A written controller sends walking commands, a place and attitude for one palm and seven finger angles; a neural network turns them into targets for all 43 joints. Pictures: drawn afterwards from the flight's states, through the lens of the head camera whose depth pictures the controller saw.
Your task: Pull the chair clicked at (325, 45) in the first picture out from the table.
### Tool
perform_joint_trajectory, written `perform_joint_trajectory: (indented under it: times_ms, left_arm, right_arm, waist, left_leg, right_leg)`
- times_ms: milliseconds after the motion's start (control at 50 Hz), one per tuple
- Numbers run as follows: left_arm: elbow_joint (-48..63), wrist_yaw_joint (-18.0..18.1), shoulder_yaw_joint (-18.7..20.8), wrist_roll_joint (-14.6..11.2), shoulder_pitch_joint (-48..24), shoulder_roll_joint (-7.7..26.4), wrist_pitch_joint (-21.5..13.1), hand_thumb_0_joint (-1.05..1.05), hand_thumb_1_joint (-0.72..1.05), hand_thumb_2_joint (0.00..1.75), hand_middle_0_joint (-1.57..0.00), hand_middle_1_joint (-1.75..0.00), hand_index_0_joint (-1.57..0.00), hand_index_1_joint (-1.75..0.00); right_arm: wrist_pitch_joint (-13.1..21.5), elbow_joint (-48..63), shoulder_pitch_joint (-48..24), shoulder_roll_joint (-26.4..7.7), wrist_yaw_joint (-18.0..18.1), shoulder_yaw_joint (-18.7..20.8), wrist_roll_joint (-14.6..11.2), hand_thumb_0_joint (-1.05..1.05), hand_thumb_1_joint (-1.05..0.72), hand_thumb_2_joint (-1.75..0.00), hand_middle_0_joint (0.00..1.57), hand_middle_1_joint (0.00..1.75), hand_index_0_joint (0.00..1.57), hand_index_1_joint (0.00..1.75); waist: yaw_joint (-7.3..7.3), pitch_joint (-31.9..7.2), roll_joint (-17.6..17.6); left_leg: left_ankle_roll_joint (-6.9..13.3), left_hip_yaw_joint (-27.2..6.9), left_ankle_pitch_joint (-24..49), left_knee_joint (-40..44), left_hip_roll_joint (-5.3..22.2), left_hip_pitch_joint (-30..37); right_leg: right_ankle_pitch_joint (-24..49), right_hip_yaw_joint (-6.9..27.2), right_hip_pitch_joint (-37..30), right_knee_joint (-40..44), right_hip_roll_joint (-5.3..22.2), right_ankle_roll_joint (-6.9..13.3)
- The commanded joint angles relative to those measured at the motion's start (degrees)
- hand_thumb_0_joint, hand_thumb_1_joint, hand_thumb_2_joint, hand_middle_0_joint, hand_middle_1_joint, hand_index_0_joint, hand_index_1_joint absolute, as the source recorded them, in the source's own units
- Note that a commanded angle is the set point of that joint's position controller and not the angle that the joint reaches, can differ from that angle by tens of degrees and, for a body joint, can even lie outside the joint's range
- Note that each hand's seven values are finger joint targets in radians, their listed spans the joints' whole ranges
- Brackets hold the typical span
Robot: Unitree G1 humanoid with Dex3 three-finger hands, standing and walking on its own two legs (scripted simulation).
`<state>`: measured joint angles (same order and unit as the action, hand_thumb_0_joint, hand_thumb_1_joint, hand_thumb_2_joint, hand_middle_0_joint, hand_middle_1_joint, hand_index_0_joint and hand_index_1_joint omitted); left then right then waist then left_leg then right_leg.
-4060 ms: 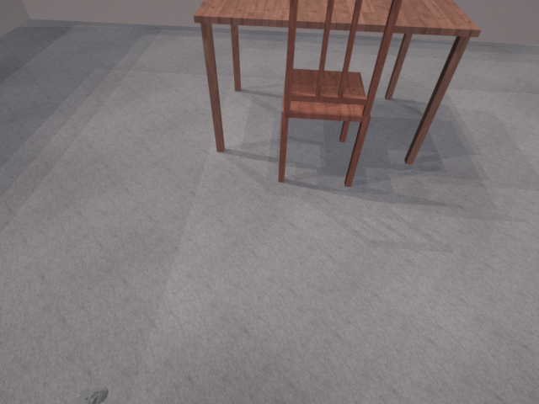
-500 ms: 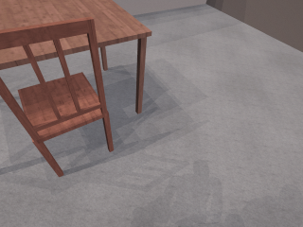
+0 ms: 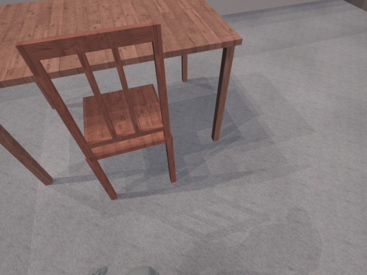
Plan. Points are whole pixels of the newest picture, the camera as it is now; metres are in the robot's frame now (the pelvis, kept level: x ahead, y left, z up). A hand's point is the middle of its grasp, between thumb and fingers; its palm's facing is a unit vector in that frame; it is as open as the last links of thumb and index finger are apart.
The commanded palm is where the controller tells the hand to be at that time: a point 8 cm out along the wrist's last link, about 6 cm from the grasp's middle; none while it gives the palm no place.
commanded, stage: turn to face it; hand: left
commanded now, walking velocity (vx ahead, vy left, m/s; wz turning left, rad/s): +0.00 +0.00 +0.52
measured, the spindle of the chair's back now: (100, 102) +0.66 +0.32 -0.05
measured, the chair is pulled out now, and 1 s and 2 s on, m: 0.00 0.00 0.00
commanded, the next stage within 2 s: take the last steps up to it in 0.54 s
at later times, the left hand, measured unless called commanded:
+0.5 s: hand out of the picture +0.04 +0.24 -0.16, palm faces +0.23 -0.93 -0.28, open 7.4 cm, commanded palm none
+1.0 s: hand out of the picture -0.05 +0.20 -0.18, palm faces +0.40 -0.90 -0.19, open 7.3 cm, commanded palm none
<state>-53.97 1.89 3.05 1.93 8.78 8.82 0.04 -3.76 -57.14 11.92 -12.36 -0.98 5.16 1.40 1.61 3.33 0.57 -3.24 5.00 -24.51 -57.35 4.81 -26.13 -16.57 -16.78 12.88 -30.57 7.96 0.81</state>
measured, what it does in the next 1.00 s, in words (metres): steps on the spot, turning left: left foot, then right foot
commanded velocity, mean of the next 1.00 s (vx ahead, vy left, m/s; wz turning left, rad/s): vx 0.11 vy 0.01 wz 0.22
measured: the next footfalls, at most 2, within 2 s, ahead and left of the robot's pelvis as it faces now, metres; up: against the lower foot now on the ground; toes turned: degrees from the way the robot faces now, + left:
left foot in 0.14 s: +0.05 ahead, +0.14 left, +0.00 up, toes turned +13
right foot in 0.56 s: +0.08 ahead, -0.10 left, +0.00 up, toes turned +8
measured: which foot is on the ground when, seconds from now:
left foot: up 0.00-0.12, down 0.14-0.56, up 0.58-0.96, down 0.98-1.00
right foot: down 0.00-0.14, up 0.16-0.54, down 0.56-1.00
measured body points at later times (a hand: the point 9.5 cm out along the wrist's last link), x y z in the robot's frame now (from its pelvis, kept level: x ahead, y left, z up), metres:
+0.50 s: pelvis +0.02 +0.02 +0.00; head +0.06 +0.02 +0.45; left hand +0.03 +0.29 -0.14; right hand +0.16 -0.20 -0.15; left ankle +0.01 +0.13 -0.74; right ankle +0.03 -0.11 -0.71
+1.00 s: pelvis +0.05 +0.04 +0.00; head +0.06 +0.06 +0.44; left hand -0.07 +0.24 -0.16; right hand +0.19 -0.17 -0.14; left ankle +0.01 +0.14 -0.74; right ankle +0.04 -0.10 -0.74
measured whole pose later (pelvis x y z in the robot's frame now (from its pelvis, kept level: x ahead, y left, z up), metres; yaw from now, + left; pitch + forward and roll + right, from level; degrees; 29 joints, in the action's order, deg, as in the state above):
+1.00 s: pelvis +0.05 +0.04 +0.00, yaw +19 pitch +0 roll -1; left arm -61.8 0.1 2.7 1.6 22.4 11.0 -0.8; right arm 0.5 -58.5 12.6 -11.3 -1.1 2.6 1.6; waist -2.4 0.8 -1.3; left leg 1.0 4.8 -16.8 -29.7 2.3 -13.0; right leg -20.7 -9.5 8.3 -29.6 4.8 -0.8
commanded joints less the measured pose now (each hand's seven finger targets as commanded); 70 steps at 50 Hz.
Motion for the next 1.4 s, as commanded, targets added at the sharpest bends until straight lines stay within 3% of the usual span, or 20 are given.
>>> perform_joint_trajectory:
  times_ms: [0, 80, 100, 120, 140, 240, 480, 500, 540, 640, 820, 920, 940, 980, 1000, 1100, 1300, 1340, 1360, 1380]
  left_arm:
    - [3.0, 0.1, 2.9, 0.1, 4.0, 13.2, 0.0, 0.00, 0.90, 0.90, -0.20, -0.30, -0.20, -0.30]
    - [3.7, -0.6, 3.2, -0.6, 4.5, 14.4, 0.6, 0.00, 0.90, 0.90, -0.20, -0.30, -0.20, -0.30]
    - [4.4, -0.9, 3.1, -1.0, 4.8, 13.3, 0.8, 0.00, 0.90, 0.90, -0.20, -0.30, -0.20, -0.30]
    - [7.6, -1.4, 2.0, -1.2, 2.9, 9.3, 1.0, 0.00, 0.90, 0.90, -0.20, -0.30, -0.20, -0.30]
    - [8.9, -0.9, 1.3, -0.5, -0.6, 9.7, 1.7, 0.00, 0.90, 0.90, -0.20, -0.30, -0.20, -0.30]
    - [4.4, -1.7, 2.0, -1.0, 4.7, 10.2, 1.7, 0.00, 0.90, 0.90, -0.20, -0.30, -0.20, -0.30]
    - [3.5, -0.6, 0.9, -1.6, 9.4, 8.3, 0.8, 0.00, 0.90, 0.90, -0.20, -0.30, -0.20, -0.30]
    - [3.0, -0.4, 1.0, -1.4, 11.0, 9.0, 0.2, 0.00, 0.90, 0.90, -0.20, -0.30, -0.20, -0.30]
    - [3.7, 0.1, 2.1, -0.3, 10.7, 17.2, -0.9, 0.00, 0.90, 0.90, -0.20, -0.30, -0.20, -0.30]
    - [4.6, 0.2, 1.0, -0.7, 3.9, 10.9, -1.1, 0.00, 0.90, 0.90, -0.20, -0.30, -0.20, -0.30]
    - [-2.6, -0.9, 1.5, 0.1, 15.2, 11.6, -2.8, 0.00, 0.90, 0.90, -0.20, -0.30, -0.20, -0.30]
    - [-4.8, -1.4, 1.2, -0.7, 11.7, 11.0, -2.2, 0.00, 0.90, 0.90, -0.20, -0.30, -0.20, -0.30]
    - [-4.7, -1.6, 0.7, -1.0, 11.4, 9.0, -1.9, 0.00, 0.90, 0.90, -0.20, -0.30, -0.20, -0.30]
    - [-1.5, -2.2, -0.4, -0.9, 7.6, 4.8, -2.2, 0.00, 0.90, 0.90, -0.20, -0.30, -0.20, -0.30]
    - [-0.7, -1.8, -0.2, -0.3, 3.6, 5.9, -1.9, 0.00, 0.90, 0.90, -0.20, -0.30, -0.20, -0.30]
    - [-4.3, -3.0, -0.1, -0.6, 7.7, 4.7, -1.6, 0.00, 0.90, 0.90, -0.20, -0.30, -0.20, -0.30]
    - [-2.0, -2.6, 0.1, -0.8, 2.6, 3.3, -1.4, 0.00, 0.90, 0.90, -0.20, -0.30, -0.20, -0.30]
    - [-4.2, -2.3, 0.8, -0.5, 9.7, 5.0, -2.1, 0.00, 0.90, 0.90, -0.20, -0.30, -0.20, -0.30]
    - [-6.2, -2.0, 1.4, -0.4, 16.7, 7.7, -2.9, 0.00, 0.90, 0.90, -0.20, -0.30, -0.20, -0.30]
    - [-7.7, -1.4, 2.6, -0.2, 21.8, 12.6, -3.7, 0.00, 0.90, 0.90, -0.20, -0.30, -0.20, -0.30]
  right_arm:
    - [1.3, 6.9, -3.6, -2.1, -0.6, -0.6, -0.4, 0.00, -0.90, -0.90, 0.20, 0.30, 0.20, 0.30]
    - [2.1, 8.1, -1.0, -5.2, -0.5, -0.4, -0.1, 0.00, -0.90, -0.90, 0.20, 0.30, 0.20, 0.30]
    - [2.7, 7.9, 2.3, -9.4, -0.4, 0.6, 0.1, 0.00, -0.90, -0.90, 0.20, 0.30, 0.20, 0.30]
    - [3.0, 8.2, 6.4, -16.7, 0.0, 2.1, 0.3, 0.00, -0.90, -0.90, 0.20, 0.30, 0.20, 0.30]
    - [2.9, 6.6, 8.8, -18.2, 0.7, 2.1, -0.1, 0.00, -0.90, -0.90, 0.20, 0.30, 0.20, 0.30]
    - [3.6, 9.9, -4.1, -11.6, 1.7, -0.2, -0.2, 0.00, -0.90, -0.90, 0.20, 0.30, 0.20, 0.30]
    - [2.4, 7.8, -4.3, -10.6, 1.3, -0.1, -0.2, 0.00, -0.90, -0.90, 0.20, 0.30, 0.20, 0.30]
    - [2.4, 7.7, -4.2, -9.5, 1.2, -0.2, -0.6, 0.00, -0.90, -0.90, 0.20, 0.30, 0.20, 0.30]
    - [2.4, 9.2, -2.7, -3.6, 0.7, -1.1, -1.3, 0.00, -0.90, -0.90, 0.20, 0.30, 0.20, 0.30]
    - [1.1, 4.1, -0.6, -4.3, 0.2, -0.4, -0.4, 0.00, -0.90, -0.90, 0.20, 0.30, 0.20, 0.30]
    - [3.6, 4.7, -5.8, -1.9, -0.7, -1.5, -0.1, 0.00, -0.90, -0.90, 0.20, 0.30, 0.20, 0.30]
    - [5.2, 0.8, 3.6, -1.4, 0.1, -2.3, -0.2, 0.00, -0.90, -0.90, 0.20, 0.30, 0.20, 0.30]
    - [5.7, -0.7, 7.4, -3.9, 0.6, -2.0, -0.2, 0.00, -0.90, -0.90, 0.20, 0.30, 0.20, 0.30]
    - [5.6, -2.6, 17.6, -12.0, 1.6, -0.3, 0.5, 0.00, -0.90, -0.90, 0.20, 0.30, 0.20, 0.30]
    - [5.7, -3.5, 17.7, -11.0, 2.1, -0.7, 0.5, 0.00, -0.90, -0.90, 0.20, 0.30, 0.20, 0.30]
    - [7.5, -1.9, 9.1, -4.6, 2.8, -2.8, -0.3, 0.00, -0.90, -0.90, 0.20, 0.30, 0.20, 0.30]
    - [7.0, -5.2, 10.8, -4.9, 2.7, -1.7, 0.2, 0.00, -0.90, -0.90, 0.20, 0.30, 0.20, 0.30]
    - [6.9, -5.8, 10.5, -3.9, 2.6, -2.1, -0.1, 0.00, -0.90, -0.90, 0.20, 0.30, 0.20, 0.30]
    - [7.2, -5.8, 10.5, -3.2, 2.4, -2.1, -0.5, 0.00, -0.90, -0.90, 0.20, 0.30, 0.20, 0.30]
    - [7.6, -4.9, 14.0, 0.0, 2.0, -2.4, -1.2, 0.00, -0.90, -0.90, 0.20, 0.30, 0.20, 0.30]
  waist:
    - [-3.08, -2.3, -11.6]
    - [-1.00, -6.3, -7.6]
    - [1.14, -9.3, 1.1]
    - [3.43, -9.2, 18.7]
    - [4.82, -10.0, 15.3]
    - [-1.42, -7.0, 9.2]
    - [-2.80, -7.2, 7.0]
    - [-3.65, -7.3, 4.2]
    - [-3.52, -5.3, -18.6]
    - [-0.89, -1.3, -9.8]
    - [-6.00, -0.7, -8.8]
    - [-1.04, -0.9, -7.5]
    - [0.57, -1.6, -1.1]
    - [4.61, -0.8, 15.4]
    - [5.12, 1.8, 15.0]
    - [-1.08, 2.6, 6.6]
    - [-1.31, 4.3, 6.0]
    - [-4.82, 1.6, 2.8]
    - [-7.83, -2.7, -1.6]
    - [-7.89, -9.5, -14.3]
  left_leg:
    - [0.4, 2.2, -0.3, 9.3, -0.4, 0.8]
    - [1.9, 4.2, 10.0, 26.2, -2.0, 11.9]
    - [4.3, -2.9, 21.6, 32.3, 2.6, 21.7]
    - [12.3, -23.8, 41.9, 36.5, 18.2, 28.2]
    - [16.5, -26.9, 44.4, 37.4, 21.9, 25.7]
    - [12.0, -11.3, 37.8, 36.5, 9.3, 18.5]
    - [11.6, -15.5, 31.1, 32.9, 7.5, 14.7]
    - [9.2, -14.0, 26.4, 29.5, 5.2, 11.2]
    - [2.2, -4.4, -6.8, 10.1, -7.1, -3.1]
    - [1.4, -7.1, 2.0, -8.9, -3.5, -2.9]
    - [2.8, -1.8, 0.1, 13.2, -2.0, -2.5]
    - [3.9, 2.9, 9.1, 32.7, -4.4, 18.0]
    - [4.6, -0.8, 7.8, 35.5, -2.0, 26.2]
    - [14.3, -27.8, 3.4, 45.6, 17.6, 32.5]
    - [15.4, -28.2, 2.0, 47.7, 18.4, 28.0]
    - [13.4, -11.2, 24.0, 46.6, 10.6, 22.8]
    - [12.2, -5.5, 29.7, 41.1, 10.1, 20.1]
    - [10.0, -3.3, 32.7, 31.2, 7.4, 16.3]
    - [7.9, -0.7, 29.4, 20.3, 4.0, 12.7]
    - [5.3, 2.8, 9.4, 3.6, -3.4, 1.9]
  right_leg:
    - [19.7, 7.6, -2.9, 9.1, 14.9, 5.3]
    - [21.3, 3.8, -2.6, -1.6, 12.6, 1.6]
    - [15.0, 2.6, 4.6, -11.5, 9.8, -1.5]
    - [-18.0, 2.3, 20.6, -26.0, 1.1, -5.9]
    - [-23.3, 10.8, 22.3, -33.7, -0.1, -5.3]
    - [-6.3, 14.7, 18.4, -35.9, -1.3, -5.4]
    - [-0.9, 13.1, 1.2, -2.4, -5.9, -3.8]
    - [5.6, 13.5, -4.4, 6.0, -4.9, -3.7]
    - [18.9, 34.8, -8.6, 14.9, 16.8, 5.4]
    - [18.1, 21.4, -1.3, 13.9, 8.9, 6.6]
    - [0.6, 23.2, -11.2, 18.8, 11.2, 9.0]
    - [-4.0, 16.0, 0.3, 12.8, 5.7, 5.0]
    - [-5.7, 13.9, 6.8, 6.7, 3.3, 3.2]
    - [-16.1, 7.2, 23.6, -18.8, -6.1, -0.3]
    - [-16.7, 12.1, 25.7, -27.6, -4.5, 0.4]
    - [-2.0, 14.2, 21.7, -29.4, -1.4, -0.9]
    - [3.1, 10.0, 10.3, -7.4, -4.4, 0.4]
    - [7.9, 8.7, -2.2, -1.1, -6.6, 1.2]
    - [12.5, 13.2, -11.5, 1.6, -3.6, 2.5]
    - [21.9, 32.6, -22.3, 6.6, 10.2, 8.1]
